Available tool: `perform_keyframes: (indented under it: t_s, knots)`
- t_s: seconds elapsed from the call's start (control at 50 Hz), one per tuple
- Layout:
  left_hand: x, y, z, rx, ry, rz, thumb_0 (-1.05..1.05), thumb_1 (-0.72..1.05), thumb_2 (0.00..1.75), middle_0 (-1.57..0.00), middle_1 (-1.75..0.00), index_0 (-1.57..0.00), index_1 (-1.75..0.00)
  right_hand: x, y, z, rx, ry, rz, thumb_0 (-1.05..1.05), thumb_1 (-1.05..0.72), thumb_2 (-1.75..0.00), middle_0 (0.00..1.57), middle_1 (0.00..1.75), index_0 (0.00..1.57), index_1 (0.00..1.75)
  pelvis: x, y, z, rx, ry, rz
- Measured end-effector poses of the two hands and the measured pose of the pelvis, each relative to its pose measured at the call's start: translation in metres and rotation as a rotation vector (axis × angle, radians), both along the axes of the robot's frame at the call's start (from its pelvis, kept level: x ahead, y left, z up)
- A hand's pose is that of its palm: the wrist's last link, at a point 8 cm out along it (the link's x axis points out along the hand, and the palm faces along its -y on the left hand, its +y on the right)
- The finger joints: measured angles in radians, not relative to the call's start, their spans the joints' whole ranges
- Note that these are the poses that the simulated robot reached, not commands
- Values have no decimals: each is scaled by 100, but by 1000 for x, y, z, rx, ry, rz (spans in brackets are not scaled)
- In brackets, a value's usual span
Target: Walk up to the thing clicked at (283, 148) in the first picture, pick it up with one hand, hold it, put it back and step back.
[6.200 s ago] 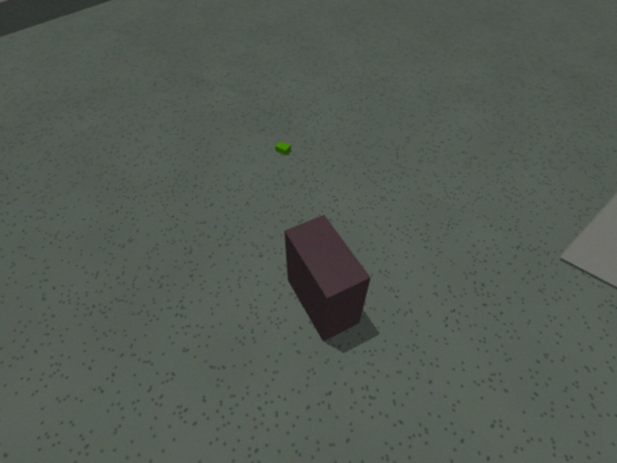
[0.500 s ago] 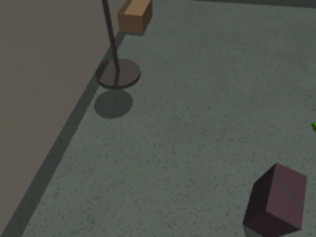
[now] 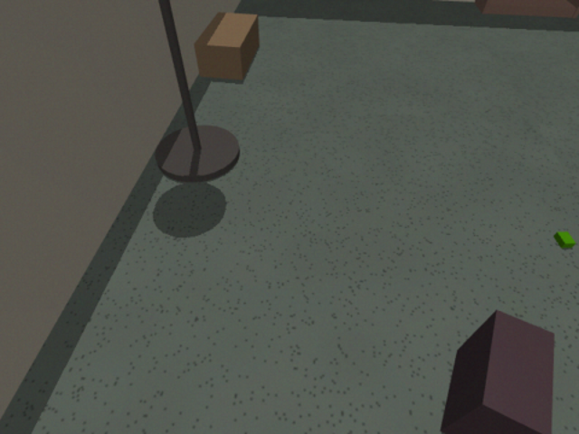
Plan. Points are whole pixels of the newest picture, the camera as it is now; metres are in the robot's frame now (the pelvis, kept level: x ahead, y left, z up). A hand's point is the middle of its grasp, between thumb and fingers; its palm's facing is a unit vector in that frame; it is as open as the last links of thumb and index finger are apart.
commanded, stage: walk up
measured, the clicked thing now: (564, 239) +1.02 -1.19 -0.74
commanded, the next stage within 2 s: none
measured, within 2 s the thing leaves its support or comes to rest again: neither
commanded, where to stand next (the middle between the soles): +0.96 -0.01 m, yaw -2 degrees
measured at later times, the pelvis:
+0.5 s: pelvis +0.20 -0.02 -0.01, yaw -1 degrees
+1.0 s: pelvis +0.39 -0.09 +0.00, yaw -2 degrees
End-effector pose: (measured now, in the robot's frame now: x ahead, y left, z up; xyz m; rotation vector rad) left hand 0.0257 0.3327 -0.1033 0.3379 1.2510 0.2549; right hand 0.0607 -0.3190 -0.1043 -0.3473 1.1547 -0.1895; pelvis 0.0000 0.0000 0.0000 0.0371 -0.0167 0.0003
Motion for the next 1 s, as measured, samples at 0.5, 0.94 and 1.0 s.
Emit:
perform_keyframes:
  t_s: [0.5,0.94,1.0]
  knots:
    - [194,-38,-17,-11,-6,-17,0,90,90,-21,-30,-20,-30,264,2,-1,42,-180,71,0,-90,-90,21,30,20,30,197,-20,-14,-33,-60,-26]
    - [406,-85,32,80,-139,-127,0,90,90,-20,-30,-20,-30,328,-90,-20,45,25,-60,1,-90,-90,21,30,20,30,373,-86,-4,-32,-37,-45]
    - [419,-98,40,72,-145,-100,0,90,90,-20,-30,-20,-30,363,-92,-19,62,30,-29,1,-90,-90,20,30,20,30,393,-90,3,-33,-37,-34]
